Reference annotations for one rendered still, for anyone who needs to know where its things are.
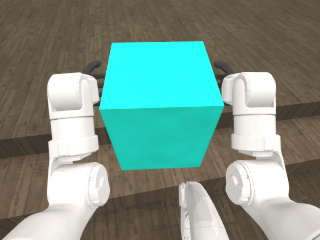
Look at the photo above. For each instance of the carton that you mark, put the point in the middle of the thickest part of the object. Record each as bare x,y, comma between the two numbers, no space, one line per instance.
160,104

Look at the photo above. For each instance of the right robot thigh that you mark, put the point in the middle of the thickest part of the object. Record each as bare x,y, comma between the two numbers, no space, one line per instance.
204,220

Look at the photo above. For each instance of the robot left upper arm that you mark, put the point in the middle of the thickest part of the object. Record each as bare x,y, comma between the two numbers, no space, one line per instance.
75,191

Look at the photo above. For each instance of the right robot shin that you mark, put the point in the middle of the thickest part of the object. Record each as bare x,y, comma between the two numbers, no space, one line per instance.
185,224

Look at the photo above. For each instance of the robot left hand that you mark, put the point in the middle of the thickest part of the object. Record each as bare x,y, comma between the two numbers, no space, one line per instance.
88,69

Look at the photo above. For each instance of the right robot forearm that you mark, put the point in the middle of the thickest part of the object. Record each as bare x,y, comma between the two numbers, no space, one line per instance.
252,96

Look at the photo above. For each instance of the robot right hand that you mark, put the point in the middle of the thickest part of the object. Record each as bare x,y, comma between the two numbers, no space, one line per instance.
227,69

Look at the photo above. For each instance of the robot right upper arm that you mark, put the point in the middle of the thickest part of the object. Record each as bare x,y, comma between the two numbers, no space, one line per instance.
260,187

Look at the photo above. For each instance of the left robot forearm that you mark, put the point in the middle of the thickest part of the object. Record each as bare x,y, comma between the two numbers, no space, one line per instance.
71,97

